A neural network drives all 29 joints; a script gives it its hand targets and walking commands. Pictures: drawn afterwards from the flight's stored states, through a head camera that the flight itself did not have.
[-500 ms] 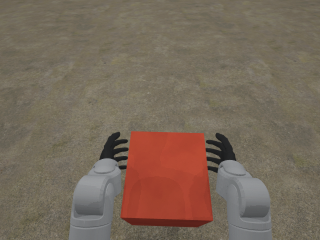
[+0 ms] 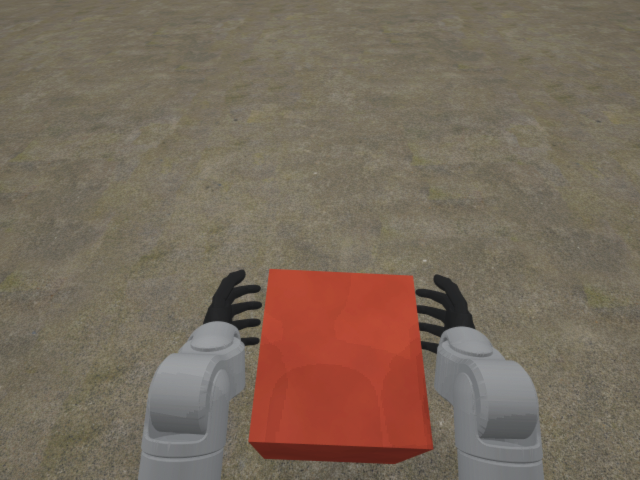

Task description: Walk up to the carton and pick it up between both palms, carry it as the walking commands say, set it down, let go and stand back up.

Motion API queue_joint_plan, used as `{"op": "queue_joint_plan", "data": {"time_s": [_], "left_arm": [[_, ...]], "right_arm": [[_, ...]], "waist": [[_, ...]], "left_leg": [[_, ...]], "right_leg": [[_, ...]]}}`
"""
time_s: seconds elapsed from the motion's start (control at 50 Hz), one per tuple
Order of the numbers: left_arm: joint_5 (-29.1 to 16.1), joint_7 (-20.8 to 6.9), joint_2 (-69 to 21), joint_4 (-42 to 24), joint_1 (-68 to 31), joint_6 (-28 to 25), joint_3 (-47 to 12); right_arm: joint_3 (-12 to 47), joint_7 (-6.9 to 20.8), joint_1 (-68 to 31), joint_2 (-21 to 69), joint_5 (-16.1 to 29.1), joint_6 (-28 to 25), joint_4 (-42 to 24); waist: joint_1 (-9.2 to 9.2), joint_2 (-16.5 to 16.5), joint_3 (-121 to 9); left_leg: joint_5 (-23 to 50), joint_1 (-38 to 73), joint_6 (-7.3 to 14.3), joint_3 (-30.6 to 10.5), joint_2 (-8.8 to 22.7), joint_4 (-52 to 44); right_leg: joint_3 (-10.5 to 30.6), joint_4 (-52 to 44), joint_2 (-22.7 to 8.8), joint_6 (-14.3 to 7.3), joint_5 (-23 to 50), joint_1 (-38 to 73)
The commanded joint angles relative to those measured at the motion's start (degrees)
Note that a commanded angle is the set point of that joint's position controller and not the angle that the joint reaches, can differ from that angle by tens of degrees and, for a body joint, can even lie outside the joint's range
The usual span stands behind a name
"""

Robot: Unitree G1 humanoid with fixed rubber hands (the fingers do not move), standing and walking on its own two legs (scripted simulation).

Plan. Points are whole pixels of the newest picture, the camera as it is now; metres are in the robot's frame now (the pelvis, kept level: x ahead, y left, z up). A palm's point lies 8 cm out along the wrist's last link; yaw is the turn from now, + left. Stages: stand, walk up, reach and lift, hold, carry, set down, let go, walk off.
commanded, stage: carry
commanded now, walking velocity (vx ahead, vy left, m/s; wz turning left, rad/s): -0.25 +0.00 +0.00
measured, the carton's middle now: (335, 371) +0.28 +0.00 +0.01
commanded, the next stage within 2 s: none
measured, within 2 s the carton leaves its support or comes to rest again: neither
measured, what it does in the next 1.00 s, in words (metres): walks backwards: left foot, then right foot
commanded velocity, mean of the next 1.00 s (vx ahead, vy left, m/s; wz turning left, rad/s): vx -0.25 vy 0.00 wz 0.00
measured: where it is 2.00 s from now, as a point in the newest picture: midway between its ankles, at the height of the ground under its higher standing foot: outside the picture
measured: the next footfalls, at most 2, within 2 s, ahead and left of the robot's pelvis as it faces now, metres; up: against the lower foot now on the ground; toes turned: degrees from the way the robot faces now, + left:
left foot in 0.36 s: -0.14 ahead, +0.13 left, +0.00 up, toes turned +7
right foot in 0.70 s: -0.27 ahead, -0.10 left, +0.00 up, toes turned -5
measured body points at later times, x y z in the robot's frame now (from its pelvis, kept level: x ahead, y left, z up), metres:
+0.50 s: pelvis -0.19 +0.02 +0.01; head -0.19 +0.04 +0.46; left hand +0.08 +0.18 +0.09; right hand +0.11 -0.08 +0.10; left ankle -0.18 +0.13 -0.73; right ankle -0.16 -0.10 -0.65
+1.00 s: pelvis -0.38 +0.01 +0.01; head -0.37 -0.01 +0.46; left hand -0.08 +0.13 +0.11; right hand -0.08 -0.13 +0.10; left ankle -0.42 +0.14 -0.68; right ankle -0.31 -0.09 -0.73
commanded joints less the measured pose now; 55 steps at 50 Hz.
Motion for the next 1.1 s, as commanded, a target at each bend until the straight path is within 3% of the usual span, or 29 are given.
{"op": "queue_joint_plan", "data": {"time_s": [0.0, 0.02, 0.04, 0.08, 0.14, 0.24, 0.3, 0.32, 0.34, 0.36, 0.38, 0.4, 0.42, 0.48, 0.52, 0.6, 0.66, 0.68, 0.7, 0.72, 0.74, 0.76, 0.82, 0.9, 0.98, 1.02, 1.04, 1.06, 1.08], "left_arm": [[-17.6, -13.0, -58.2, -6.1, -17.4, -1.7, -26.5], [-17.2, -13.2, -57.9, -6.5, -17.6, -2.1, -26.1], [-16.7, -13.2, -57.7, -6.7, -17.8, -2.5, -25.6], [-16.0, -13.1, -57.3, -6.7, -17.7, -2.9, -24.6], [-15.5, -12.6, -55.9, -6.4, -16.5, -2.7, -24.2], [-15.7, -12.4, -54.4, -5.0, -14.4, -1.7, -24.2], [-16.4, -12.2, -55.1, -4.9, -15.1, -1.6, -25.2], [-16.6, -12.2, -55.3, -4.8, -15.9, -1.7, -25.4], [-16.7, -12.2, -55.3, -4.6, -16.5, -1.8, -25.7], [-17.9, -12.5, -55.2, -6.4, -18.9, -1.8, -27.5], [-18.5, -12.5, -56.9, -8.3, -23.0, -2.2, -28.9], [-18.9, -12.6, -58.0, -8.5, -24.3, -2.4, -29.8], [-19.6, -12.8, -59.5, -9.3, -25.3, -2.7, -30.9], [-20.1, -12.9, -59.7, -8.8, -23.2, -2.5, -31.6], [-19.9, -12.5, -58.9, -8.7, -21.5, -2.1, -31.5], [-18.6, -11.7, -56.8, -6.5, -18.6, -1.0, -29.0], [-17.7, -11.9, -56.5, -4.2, -16.8, -0.5, -26.6], [-17.5, -12.1, -56.1, -3.7, -17.0, -0.5, -25.9], [-17.4, -12.5, -56.3, -3.0, -17.4, -0.6, -25.4], [-16.6, -12.7, -57.6, -2.4, -16.5, -1.4, -24.7], [-17.4, -13.1, -58.4, -5.0, -19.0, -1.5, -25.5], [-17.2, -13.2, -58.0, -5.5, -18.7, -1.9, -25.1], [-15.6, -13.1, -56.9, -5.3, -17.8, -2.6, -23.5], [-15.2, -12.7, -55.4, -5.3, -16.7, -2.5, -23.2], [-15.4, -12.7, -54.4, -4.2, -15.5, -1.8, -23.3], [-15.8, -12.6, -54.8, -4.1, -15.9, -1.6, -24.0], [-16.0, -12.5, -55.0, -3.9, -16.0, -1.5, -24.3], [-16.2, -12.5, -55.2, -3.8, -16.6, -1.6, -24.6], [-16.4, -12.4, -55.4, -3.6, -17.0, -1.7, -24.9]], "right_arm": [[29.5, 12.2, -21.9, 58.4, 19.4, -0.9, -7.6], [30.6, 12.4, -23.0, 59.2, 20.2, -1.1, -7.8], [31.4, 12.6, -23.1, 59.8, 20.8, -1.2, -7.5], [32.2, 12.8, -22.3, 60.3, 21.4, -1.2, -6.8], [31.7, 12.2, -20.8, 58.9, 21.2, -0.8, -6.7], [29.4, 11.6, -17.5, 57.1, 19.7, 0.2, -3.9], [28.0, 11.9, -16.1, 57.4, 19.1, 0.2, -2.1], [27.6, 12.2, -16.3, 57.5, 18.8, 0.1, -1.7], [27.4, 12.5, -16.9, 57.3, 18.7, 0.0, -1.6], [26.1, 12.7, -16.1, 56.9, 18.2, -0.8, -0.8], [26.4, 13.2, -18.1, 58.6, 18.8, -1.4, -3.2], [26.2, 13.3, -17.8, 58.7, 18.2, -1.5, -3.6], [26.3, 13.4, -17.5, 59.1, 17.8, -1.8, -4.3], [25.1, 13.1, -16.3, 58.0, 17.3, -2.3, -5.3], [24.5, 12.8, -15.3, 56.8, 17.1, -2.2, -5.9], [25.0, 12.2, -13.9, 55.3, 16.7, -1.1, -5.2], [25.9, 12.2, -13.7, 55.4, 16.6, -0.5, -4.1], [26.0, 12.1, -14.2, 55.3, 16.9, -0.5, -3.8], [26.4, 12.0, -14.6, 55.7, 16.9, -0.5, -3.8], [28.9, 12.4, -20.4, 56.3, 18.2, -0.5, -8.1], [29.0, 12.3, -22.7, 58.1, 19.2, -0.8, -7.9], [30.1, 12.4, -23.5, 59.0, 20.1, -1.0, -8.0], [31.9, 12.8, -23.3, 59.8, 21.5, -1.1, -7.1], [31.4, 12.1, -21.1, 58.7, 21.0, -0.5, -6.5], [29.7, 11.9, -18.9, 57.9, 20.0, 0.1, -4.2], [28.6, 12.0, -17.7, 58.0, 19.6, 0.2, -2.9], [28.1, 12.2, -17.2, 57.9, 19.3, 0.2, -2.3], [27.7, 12.5, -17.5, 58.0, 19.1, 0.1, -1.8], [27.4, 12.9, -18.1, 57.8, 19.1, 0.0, -1.7]], "waist": [[-0.37, -14.7, -10.7], [-0.48, -10.7, -10.9], [-0.58, -10.4, -11.3], [-0.73, -11.8, -11.4], [-0.48, -11.6, -12.1], [-0.05, -14.7, -14.6], [-1.02, -13.7, -16.6], [-0.91, -11.2, -16.7], [-0.77, -4.7, -16.1], [-1.39, 10.7, -12.2], [-1.83, 13.0, -9.6], [-1.63, 8.2, -9.4], [-1.29, 4.5, -9.1], [-1.13, 5.5, -11.6], [-1.05, 7.5, -13.8], [-1.79, 10.4, -14.8], [-1.03, 7.3, -16.7], [-1.04, 4.5, -17.1], [-0.91, -6.0, -16.3], [-0.54, -21.7, -12.2], [-0.38, -16.8, -10.8], [-0.47, -12.2, -11.1], [-0.68, -12.3, -12.3], [-0.40, -12.7, -12.9], [-0.32, -15.5, -14.7], [-0.98, -15.3, -16.0], [-1.40, -14.1, -16.7], [-1.27, -11.6, -16.6], [-1.12, -5.1, -15.9]], "left_leg": [[-20.6, -3.0, -1.0, -3.5, -2.7, 26.7], [-17.5, -2.0, -0.6, -5.5, -3.0, 32.8], [-13.8, -2.7, -0.6, -5.6, -2.8, 36.1], [-9.2, -4.0, -1.7, -4.6, -2.4, 37.9], [-12.4, -4.1, -2.6, -1.4, -2.6, 28.7], [-17.9, 4.2, -0.5, -0.2, -4.0, 11.0], [-8.7, 13.7, 0.6, 2.5, -4.8, -8.2], [-6.6, 18.8, 0.7, -0.1, -2.5, -13.3], [-6.0, 24.4, 1.3, -6.9, 3.8, -15.6], [4.3, 21.6, 6.0, -20.6, 16.9, -17.1], [16.5, 16.2, 10.0, -20.9, 20.8, -17.2], [23.3, 14.1, 11.2, -18.3, 19.3, -15.4], [23.3, 12.4, 9.9, -12.4, 15.9, -13.9], [29.1, 17.3, 8.6, -6.1, 11.2, -8.8], [32.3, 22.4, 7.7, -7.0, 10.7, -8.0], [26.8, 23.4, 8.7, -12.8, 12.3, -10.7], [21.0, 22.3, 5.7, -11.0, 10.2, -8.3], [15.1, 16.6, 3.2, -10.5, 8.9, -7.0], [4.4, 6.2, 0.6, -6.9, 5.0, -2.1], [-13.2, -2.3, -1.6, -0.6, -1.2, 7.9], [-21.6, -2.7, -1.3, -3.2, -2.5, 23.5], [-19.9, -1.7, -0.9, -5.7, -3.3, 31.1], [-11.3, -3.9, -1.9, -5.4, -2.8, 37.6], [-14.7, -3.1, -2.7, -1.0, -3.6, 26.1], [-17.6, 5.1, -0.7, -0.4, -4.7, 11.3], [-13.2, 10.4, 0.4, 0.5, -5.1, -0.2], [-7.2, 14.5, 0.4, 1.9, -5.1, -9.0], [-5.4, 19.6, 0.6, -0.9, -2.3, -13.4], [-4.1, 25.3, 1.2, -7.6, 3.9, -15.7]], "right_leg": [[20.2, -11.2, -25.3, -9.8, 35.2, 3.1], [15.4, -10.4, -22.2, -8.7, 30.0, 1.1], [12.0, -10.8, -19.5, -7.5, 22.7, 0.4], [8.8, -9.6, -15.8, -6.6, 18.6, 3.3], [12.1, -10.4, -16.0, -7.0, 17.8, 7.5], [15.9, -11.4, -18.2, -7.4, 19.3, 8.6], [13.6, -9.4, -16.7, -4.4, 17.9, 6.7], [12.3, -7.9, -15.0, -1.9, 13.9, 2.9], [9.3, -3.8, -12.8, 0.6, 8.0, -4.4], [1.0, 3.3, -5.5, 4.3, -3.3, -14.9], [0.7, 18.4, -3.7, 4.3, -13.6, -15.5], [5.1, 28.7, -2.5, 3.9, -13.4, -14.3], [6.4, 35.1, -2.2, 3.5, -10.1, -13.3], [4.9, 39.8, -0.6, 4.1, -7.6, -16.8], [2.7, 31.5, -0.8, 4.7, -9.1, -15.6], [0.8, 12.9, 0.7, 3.9, -13.9, -8.1], [-2.2, -10.9, -0.4, 3.7, -0.2, 2.2], [2.3, -14.3, -4.4, 3.2, 1.5, 9.1], [12.3, -14.8, -13.1, 0.9, 5.5, 15.3], [23.2, -12.1, -25.0, -6.1, 28.0, 10.6], [20.5, -10.4, -26.0, -8.9, 40.5, 6.9], [16.2, -8.8, -23.3, -8.5, 39.9, 5.1], [8.4, -7.2, -16.5, -6.4, 28.7, 7.2], [12.9, -8.6, -17.0, -6.9, 25.3, 11.1], [15.1, -9.7, -18.2, -7.0, 25.2, 9.8], [14.3, -8.3, -17.3, -5.7, 23.7, 8.9], [13.0, -7.6, -16.5, -4.1, 22.2, 7.8], [11.8, -6.3, -14.8, -1.7, 17.9, 3.6], [9.1, -2.4, -12.5, 0.7, 10.9, -3.9]]}}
